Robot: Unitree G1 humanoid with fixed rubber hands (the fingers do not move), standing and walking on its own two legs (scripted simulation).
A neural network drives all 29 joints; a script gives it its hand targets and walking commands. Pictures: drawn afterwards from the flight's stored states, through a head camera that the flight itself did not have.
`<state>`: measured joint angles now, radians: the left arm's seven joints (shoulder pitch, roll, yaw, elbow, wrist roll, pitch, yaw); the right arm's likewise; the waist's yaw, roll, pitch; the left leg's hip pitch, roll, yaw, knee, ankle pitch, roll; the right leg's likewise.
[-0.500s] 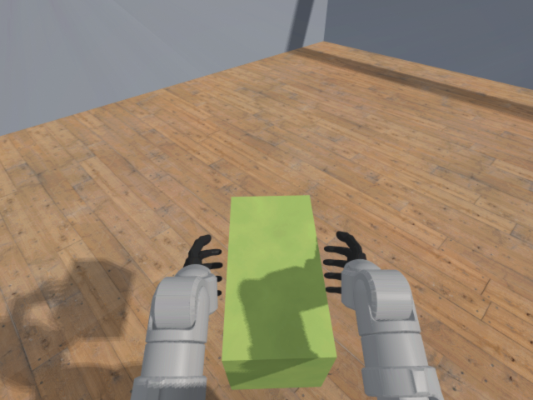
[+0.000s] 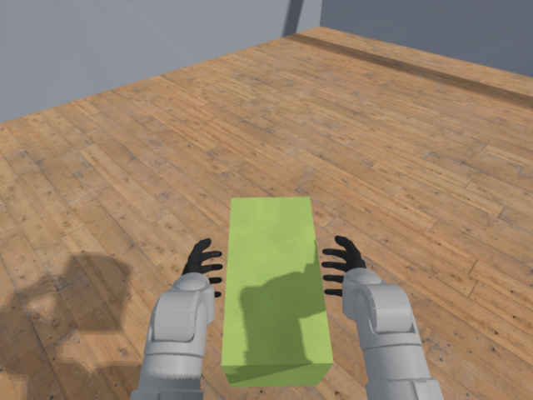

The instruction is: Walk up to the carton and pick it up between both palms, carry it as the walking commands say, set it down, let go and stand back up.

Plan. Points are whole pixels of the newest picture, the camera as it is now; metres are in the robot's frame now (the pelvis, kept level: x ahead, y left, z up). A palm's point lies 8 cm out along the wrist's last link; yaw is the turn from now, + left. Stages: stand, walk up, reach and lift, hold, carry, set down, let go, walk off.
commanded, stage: carry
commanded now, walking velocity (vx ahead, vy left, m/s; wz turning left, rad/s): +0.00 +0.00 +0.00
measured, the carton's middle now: (272, 287) +0.35 -0.01 -0.04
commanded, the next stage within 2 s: hold in 1.54 s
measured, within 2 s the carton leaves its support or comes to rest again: neither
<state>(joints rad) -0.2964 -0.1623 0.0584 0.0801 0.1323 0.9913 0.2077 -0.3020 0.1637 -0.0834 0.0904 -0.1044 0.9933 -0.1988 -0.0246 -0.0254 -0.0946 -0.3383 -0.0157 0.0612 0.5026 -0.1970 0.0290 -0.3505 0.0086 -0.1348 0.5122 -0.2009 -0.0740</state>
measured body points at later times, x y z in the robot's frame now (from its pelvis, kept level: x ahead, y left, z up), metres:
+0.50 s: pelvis +0.01 +0.02 +0.00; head -0.01 +0.03 +0.45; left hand +0.32 +0.14 +0.06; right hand +0.31 -0.10 +0.06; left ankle +0.04 +0.10 -0.73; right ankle +0.05 -0.07 -0.73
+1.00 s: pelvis +0.04 +0.03 +0.00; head +0.04 +0.04 +0.45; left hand +0.36 +0.16 +0.03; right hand +0.36 -0.09 +0.03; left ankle +0.04 +0.10 -0.73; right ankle +0.05 -0.07 -0.73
